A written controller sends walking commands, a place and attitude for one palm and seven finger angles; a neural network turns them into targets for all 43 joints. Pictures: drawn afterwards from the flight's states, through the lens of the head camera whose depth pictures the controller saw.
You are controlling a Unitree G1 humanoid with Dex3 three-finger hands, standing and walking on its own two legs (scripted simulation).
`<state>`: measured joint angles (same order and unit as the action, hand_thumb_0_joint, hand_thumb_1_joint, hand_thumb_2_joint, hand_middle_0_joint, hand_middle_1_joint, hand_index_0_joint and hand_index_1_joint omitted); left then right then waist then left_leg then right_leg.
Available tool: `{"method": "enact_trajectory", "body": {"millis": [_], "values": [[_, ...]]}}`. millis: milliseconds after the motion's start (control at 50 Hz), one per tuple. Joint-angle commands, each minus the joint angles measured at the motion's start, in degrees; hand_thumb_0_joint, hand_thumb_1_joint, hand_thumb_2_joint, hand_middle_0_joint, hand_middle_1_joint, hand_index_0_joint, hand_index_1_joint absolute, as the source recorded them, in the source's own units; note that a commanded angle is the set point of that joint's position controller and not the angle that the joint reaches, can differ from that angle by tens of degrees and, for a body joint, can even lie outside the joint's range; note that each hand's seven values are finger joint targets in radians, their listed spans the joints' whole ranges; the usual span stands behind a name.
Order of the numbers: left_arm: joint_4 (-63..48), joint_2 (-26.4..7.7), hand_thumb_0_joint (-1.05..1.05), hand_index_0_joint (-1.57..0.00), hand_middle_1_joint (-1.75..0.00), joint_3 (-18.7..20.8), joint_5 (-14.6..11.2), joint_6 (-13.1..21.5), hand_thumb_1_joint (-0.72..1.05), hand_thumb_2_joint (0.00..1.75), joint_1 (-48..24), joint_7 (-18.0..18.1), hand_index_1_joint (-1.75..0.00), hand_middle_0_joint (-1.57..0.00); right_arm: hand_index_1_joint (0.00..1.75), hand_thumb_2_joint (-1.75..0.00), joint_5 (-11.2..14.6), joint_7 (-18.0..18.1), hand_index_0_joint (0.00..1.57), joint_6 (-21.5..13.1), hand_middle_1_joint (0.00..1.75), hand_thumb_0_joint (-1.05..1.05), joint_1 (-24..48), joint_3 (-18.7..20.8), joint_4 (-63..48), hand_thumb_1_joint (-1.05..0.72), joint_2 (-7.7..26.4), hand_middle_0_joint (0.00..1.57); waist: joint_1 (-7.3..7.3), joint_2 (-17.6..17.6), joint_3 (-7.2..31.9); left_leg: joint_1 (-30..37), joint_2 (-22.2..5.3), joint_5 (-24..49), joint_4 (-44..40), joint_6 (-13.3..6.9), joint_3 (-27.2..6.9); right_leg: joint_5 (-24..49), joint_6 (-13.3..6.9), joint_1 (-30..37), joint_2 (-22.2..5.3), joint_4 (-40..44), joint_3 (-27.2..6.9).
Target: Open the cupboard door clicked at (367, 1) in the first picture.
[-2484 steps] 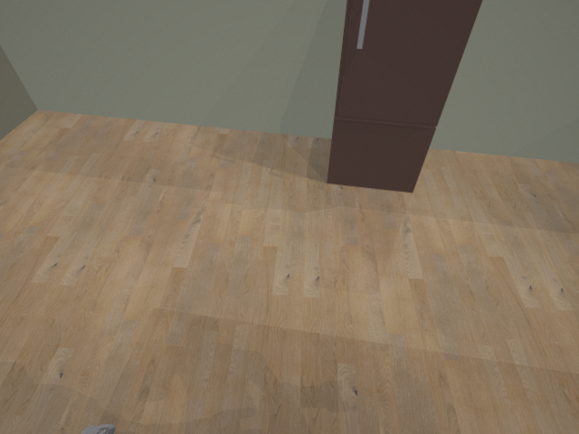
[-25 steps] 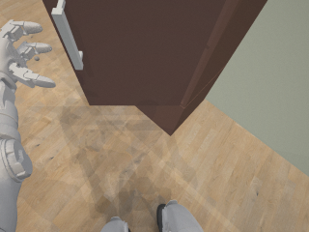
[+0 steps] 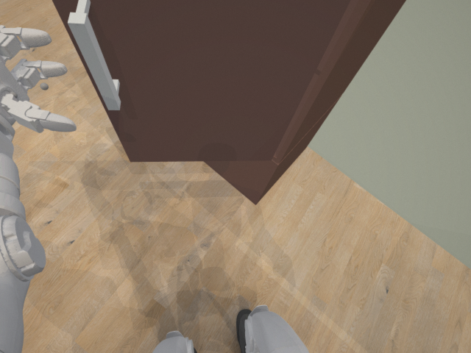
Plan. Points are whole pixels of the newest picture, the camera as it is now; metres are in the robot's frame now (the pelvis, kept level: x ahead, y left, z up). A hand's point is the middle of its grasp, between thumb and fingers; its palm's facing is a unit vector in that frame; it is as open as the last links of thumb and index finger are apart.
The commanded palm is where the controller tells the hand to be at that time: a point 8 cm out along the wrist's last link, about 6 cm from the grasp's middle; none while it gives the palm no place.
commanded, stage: move the hooked fingers beside the handle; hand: left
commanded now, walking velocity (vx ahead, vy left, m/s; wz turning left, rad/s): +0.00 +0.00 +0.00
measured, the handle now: (100, 60) +0.56 +0.16 +0.09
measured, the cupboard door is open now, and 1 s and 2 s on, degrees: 45 45 42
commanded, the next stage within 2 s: slide the fingers in behind the handle in 0.46 s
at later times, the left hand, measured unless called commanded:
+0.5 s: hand (59, 83) +0.52 +0.21 +0.08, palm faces -0.04 -1.00 -0.02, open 14.0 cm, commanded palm +0.50 +0.26 +0.09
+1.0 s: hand (66, 86) +0.52 +0.21 +0.08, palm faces -0.05 -1.00 +0.01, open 14.0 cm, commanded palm +0.50 +0.24 +0.09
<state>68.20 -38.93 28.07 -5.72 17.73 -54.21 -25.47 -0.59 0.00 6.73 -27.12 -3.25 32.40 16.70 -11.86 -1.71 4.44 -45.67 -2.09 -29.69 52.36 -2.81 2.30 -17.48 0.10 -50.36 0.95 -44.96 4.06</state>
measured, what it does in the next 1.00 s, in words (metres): stands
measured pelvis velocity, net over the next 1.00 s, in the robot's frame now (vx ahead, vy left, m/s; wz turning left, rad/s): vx -0.01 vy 0.00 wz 0.01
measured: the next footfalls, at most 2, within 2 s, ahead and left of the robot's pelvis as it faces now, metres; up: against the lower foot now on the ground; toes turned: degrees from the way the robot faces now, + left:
none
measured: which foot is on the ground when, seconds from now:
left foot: down 0.00-1.00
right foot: down 0.00-1.00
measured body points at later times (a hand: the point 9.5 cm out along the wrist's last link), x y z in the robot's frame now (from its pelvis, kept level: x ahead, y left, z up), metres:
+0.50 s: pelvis -0.01 +0.00 +0.00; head +0.15 +0.02 +0.42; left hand +0.52 +0.27 +0.09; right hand -0.02 -0.27 -0.11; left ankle -0.06 +0.08 -0.69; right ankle +0.03 -0.13 -0.69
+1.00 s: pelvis -0.01 +0.00 -0.01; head +0.14 +0.02 +0.42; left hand +0.52 +0.26 +0.08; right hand -0.03 -0.27 -0.10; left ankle -0.06 +0.08 -0.69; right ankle +0.03 -0.13 -0.69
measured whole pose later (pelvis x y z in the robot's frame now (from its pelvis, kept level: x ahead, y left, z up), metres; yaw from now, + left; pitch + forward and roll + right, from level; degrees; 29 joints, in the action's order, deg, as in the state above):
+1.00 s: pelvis -0.01 +0.00 -0.01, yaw +1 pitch +23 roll -4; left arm 70.3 -36.2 24.8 -5.0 18.1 -58.1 -21.4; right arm -0.8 -0.2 5.2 -25.3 -3.2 32.9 17.0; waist -12.6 -1.6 4.3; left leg -47.9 -1.8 -29.7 54.5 -2.7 1.5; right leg -17.5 -0.1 -52.2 0.6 -46.8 4.7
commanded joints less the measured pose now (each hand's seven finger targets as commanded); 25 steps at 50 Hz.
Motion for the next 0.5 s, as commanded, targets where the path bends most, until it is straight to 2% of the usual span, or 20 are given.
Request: {"method": "enact_trajectory", "body": {"millis": [0,20,40,80,100,120,160,180,200,240,260,280,300,340,360,400,420,440,460,480], "values": [[-14.3,-12.4,0.0,-0.3,-1.2,-1.9,-2.0,4.3,-0.5,0.3,-27.0,-0.3,-1.2,-0.3,0.3,-0.9,-0.2,1.2,0.2,-0.8,0.3,0.0,-10.6,4.6,-1.2,-0.9,10.8,0.2,-0.46,-12.5,28.8,21.0,-0.6,45.7,-3.7,2.9,-6.2,22.9,-1.7,14.7,2.3,-0.2,-1.0],[-13.9,-13.1,0.0,-0.3,-1.2,-1.7,-1.7,4.2,-0.5,0.3,-27.8,-0.2,-1.2,-0.3,0.3,-0.9,-0.3,1.2,0.2,-0.7,0.3,0.0,-10.7,4.7,-0.4,-0.9,10.9,0.2,-0.32,-13.1,29.3,22.1,-0.9,46.6,-3.5,3.5,-6.8,22.0,-1.6,13.6,2.2,-0.2,-0.9],[-11.2,-11.7,0.0,-0.3,-1.2,-2.3,-1.8,3.6,-0.5,0.3,-26.6,-0.1,-1.2,-0.3,0.3,-0.9,-0.3,1.1,0.2,-0.7,0.3,0.0,-10.7,4.7,-0.2,-0.9,10.9,0.2,-0.85,-10.6,27.6,20.7,-0.8,44.5,-3.3,3.1,-6.5,21.4,-1.4,13.1,2.3,0.0,-0.9],[-9.6,-11.8,0.0,-0.3,-1.2,-3.0,-1.4,3.0,-0.5,0.3,-27.9,0.3,-1.2,-0.3,0.3,-0.9,-0.3,1.2,0.2,-0.8,0.3,0.0,-10.5,4.4,0.0,-0.9,11.0,0.2,-1.47,-8.3,25.0,17.0,-0.5,40.1,-3.9,2.6,-6.5,20.2,-1.4,13.9,2.1,0.0,-0.9],[-11.0,-10.5,0.0,-0.3,-1.2,-3.9,-1.6,3.5,-0.5,0.3,-29.1,0.5,-1.2,-0.3,0.3,-0.9,-0.2,1.4,0.2,-1.0,0.3,0.0,-10.3,4.3,-0.4,-0.9,10.9,0.2,-1.38,-10.7,26.0,18.8,-0.4,42.5,-3.8,2.9,-6.8,20.7,-1.7,13.3,2.0,-0.3,-0.7],[-11.4,-11.9,0.0,-0.3,-1.2,-2.8,-1.1,3.7,-0.5,0.3,-29.4,0.9,-1.2,-0.3,0.3,-0.9,-0.4,1.4,0.2,-1.0,0.3,0.0,-10.5,4.5,0.0,-0.9,10.9,0.2,-1.02,-11.6,28.0,20.4,-0.6,44.3,-3.3,3.4,-7.1,20.9,-1.6,12.7,2.0,-0.6,-0.8],[-11.4,-10.9,0.0,-0.3,-1.2,-3.5,-0.9,4.0,-0.5,0.3,-30.2,1.5,-1.2,-0.3,0.3,-0.9,-0.6,1.2,0.2,-1.1,0.3,0.0,-10.4,4.4,0.2,-0.9,10.7,0.2,-1.31,-11.8,28.6,20.5,-0.6,45.0,-2.7,3.7,-7.1,21.2,-1.5,12.4,1.9,-1.0,-0.8],[-9.7,-11.1,0.0,-0.3,-1.2,-3.1,-0.8,3.8,-0.5,0.3,-28.9,1.8,-1.2,-0.3,0.3,-0.9,-0.5,1.1,0.2,-1.1,0.3,0.0,-10.4,4.4,0.1,-0.9,10.7,0.2,-1.11,-10.1,28.0,19.2,-0.5,43.6,-2.6,3.3,-6.9,21.0,-1.6,13.0,2.0,-1.0,-0.9],[-10.1,-11.5,0.0,-0.3,-1.2,-2.8,-1.1,4.2,-0.5,0.3,-29.9,2.0,-1.2,-0.3,0.3,-0.9,-0.6,1.2,0.2,-1.2,0.3,0.0,-10.5,4.2,-0.1,-0.9,10.8,0.2,-1.51,-9.3,27.8,18.7,-0.4,44.2,-2.7,3.2,-7.2,21.9,-1.7,13.6,2.0,-1.3,-0.7],[-10.0,-12.7,0.0,-0.3,-1.2,-1.9,-0.5,4.2,-0.5,0.3,-28.5,2.3,-1.2,-0.3,0.3,-0.9,-0.5,1.1,0.2,-1.1,0.3,0.0,-10.2,4.2,-0.5,-0.9,10.7,0.2,-0.56,-10.1,29.2,18.1,-0.3,43.8,-2.6,3.2,-6.8,22.4,-1.6,14.7,1.9,-1.5,-1.1],[-9.2,-12.0,0.0,-0.3,-1.2,-2.6,-0.2,4.1,-0.5,0.3,-28.4,2.4,-1.2,-0.3,0.3,-0.9,-0.5,1.0,0.2,-1.1,0.3,0.0,-9.9,4.1,-0.7,-0.9,10.6,0.2,-0.66,-9.4,28.4,16.9,-0.2,42.1,-2.7,3.0,-6.6,21.8,-1.6,14.8,1.9,-1.6,-1.1],[-8.8,-12.7,0.0,-0.3,-1.2,-2.1,0.0,3.9,-0.5,0.3,-28.4,2.7,-1.2,-0.3,0.3,-0.9,-0.4,1.0,0.2,-1.1,0.3,0.0,-9.9,4.1,-0.9,-0.9,10.7,0.2,-0.94,-7.4,27.8,15.0,-0.1,39.7,-2.7,2.5,-6.2,21.9,-1.5,15.7,1.9,-1.5,-1.3],[-9.1,-14.2,0.0,-0.3,-1.2,-1.1,-0.2,4.3,-0.5,0.3,-28.9,2.9,-1.2,-0.3,0.3,-0.9,-0.3,1.2,0.2,-1.1,0.3,0.0,-9.8,3.9,-1.3,-0.9,10.8,0.2,-0.71,-7.7,27.6,13.8,0.2,39.3,-2.7,2.2,-6.1,22.5,-1.7,16.9,1.8,-1.7,-1.5],[-8.6,-15.0,0.0,-0.3,-1.2,-1.1,0.6,4.2,-0.5,0.3,-29.6,2.9,-1.2,-0.3,0.3,-0.9,-0.3,1.3,0.2,-1.0,0.3,0.0,-9.8,3.9,-1.3,-0.9,10.8,0.2,-0.93,-7.9,28.2,13.1,0.2,37.2,-2.8,2.2,-5.8,21.9,-1.5,17.0,1.7,-1.6,-1.7],[-9.8,-16.9,0.0,-0.3,-1.2,0.0,0.9,4.5,-0.5,0.3,-30.0,3.1,-1.2,-0.3,0.3,-0.9,-0.4,1.3,0.2,-1.1,0.3,0.0,-10.0,3.9,-1.4,-0.9,10.9,0.2,-0.51,-8.6,29.6,13.0,0.3,37.5,-2.8,2.2,-5.9,22.6,-1.5,18.2,1.6,-1.9,-2.0],[-11.5,-15.0,0.0,-0.3,-1.2,-0.8,0.3,5.0,-0.5,0.3,-30.2,2.8,-1.2,-0.3,0.3,-0.9,-0.3,1.2,0.2,-1.3,0.3,0.0,-9.9,3.9,-1.9,-0.9,10.6,0.2,-0.56,-10.3,31.3,15.0,0.3,39.5,-2.5,2.2,-5.8,23.4,-1.7,17.9,1.8,-2.0,-1.9],[-11.7,-16.6,0.0,-0.3,-1.2,0.1,0.3,5.1,-0.5,0.3,-30.4,2.6,-1.2,-0.3,0.3,-0.9,-0.4,1.3,0.2,-1.2,0.3,0.0,-10.2,4.0,-1.4,-0.9,10.8,0.2,-0.48,-9.7,32.5,15.4,0.0,39.5,-2.5,2.4,-6.0,23.4,-1.5,18.3,1.8,-1.9,-2.0],[-10.6,-16.9,0.0,-0.3,-1.2,0.3,0.2,5.0,-0.5,0.3,-29.9,2.5,-1.2,-0.3,0.3,-0.9,-0.3,1.2,0.2,-1.2,0.3,0.0,-10.1,4.0,-1.4,-0.9,10.8,0.2,-0.34,-10.1,31.6,14.8,0.1,38.4,-2.7,2.4,-5.8,23.0,-1.6,18.5,1.9,-1.7,-2.0],[-9.7,-15.8,0.0,-0.3,-1.2,-0.4,0.0,4.5,-0.5,0.3,-29.0,2.2,-1.2,-0.3,0.3,-0.9,-0.2,1.2,0.2,-1.2,0.3,0.0,-10.1,3.9,-1.4,-0.9,10.8,0.2,-0.78,-7.6,30.5,12.9,0.3,36.3,-2.8,1.8,-5.3,23.2,-1.4,19.3,1.9,-1.3,-2.1],[-8.5,-18.1,0.0,-0.3,-1.2,1.2,0.0,4.1,-0.5,0.3,-28.2,2.1,-1.2,-0.3,0.3,-0.9,-0.2,1.4,0.2,-1.2,0.3,0.0,-10.1,3.9,-1.5,-0.9,11.1,0.2,-0.53,-6.1,29.5,10.4,0.5,33.8,-3.0,1.5,-4.9,23.1,-1.4,20.7,1.9,-1.2,-2.4]]}}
